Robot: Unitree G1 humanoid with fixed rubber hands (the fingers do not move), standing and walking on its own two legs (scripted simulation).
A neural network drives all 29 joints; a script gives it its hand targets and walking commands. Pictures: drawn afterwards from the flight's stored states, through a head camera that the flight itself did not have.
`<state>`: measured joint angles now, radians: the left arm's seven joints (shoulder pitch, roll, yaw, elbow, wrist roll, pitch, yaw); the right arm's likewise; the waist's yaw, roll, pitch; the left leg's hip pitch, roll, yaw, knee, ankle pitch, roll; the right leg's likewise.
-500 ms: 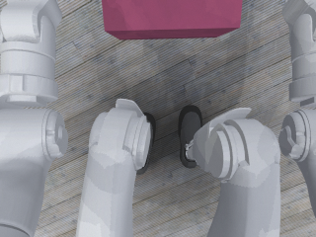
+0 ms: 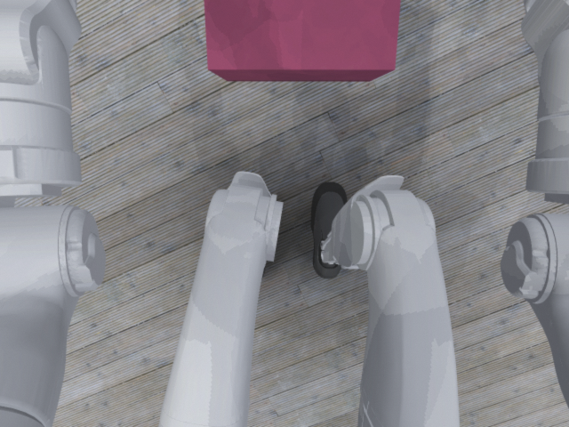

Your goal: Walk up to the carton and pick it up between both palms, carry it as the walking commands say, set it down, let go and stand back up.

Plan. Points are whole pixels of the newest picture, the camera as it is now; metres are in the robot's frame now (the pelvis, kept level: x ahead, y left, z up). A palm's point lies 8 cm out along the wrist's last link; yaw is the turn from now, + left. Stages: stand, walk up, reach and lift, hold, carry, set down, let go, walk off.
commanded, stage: set down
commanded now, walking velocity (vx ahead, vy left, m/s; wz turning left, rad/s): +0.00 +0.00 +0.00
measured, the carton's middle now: (300, 25) +0.55 +0.01 -0.39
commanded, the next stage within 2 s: let go in 0.54 s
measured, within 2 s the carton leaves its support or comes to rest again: neither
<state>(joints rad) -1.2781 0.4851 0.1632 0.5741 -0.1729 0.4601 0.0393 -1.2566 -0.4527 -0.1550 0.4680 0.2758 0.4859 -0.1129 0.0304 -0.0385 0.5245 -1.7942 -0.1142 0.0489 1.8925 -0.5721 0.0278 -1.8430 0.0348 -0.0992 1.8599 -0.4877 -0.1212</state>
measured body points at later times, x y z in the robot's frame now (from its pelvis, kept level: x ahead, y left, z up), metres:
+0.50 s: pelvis +0.02 -0.01 +0.14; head +0.36 +0.00 +0.42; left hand +0.54 +0.24 +0.04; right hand +0.56 -0.21 +0.03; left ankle +0.12 +0.09 -0.44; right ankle +0.14 -0.07 -0.44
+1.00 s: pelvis +0.03 -0.01 +0.19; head +0.33 +0.00 +0.52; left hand +0.41 +0.25 +0.08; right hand +0.42 -0.22 +0.08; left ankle +0.12 +0.09 -0.44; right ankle +0.14 -0.07 -0.44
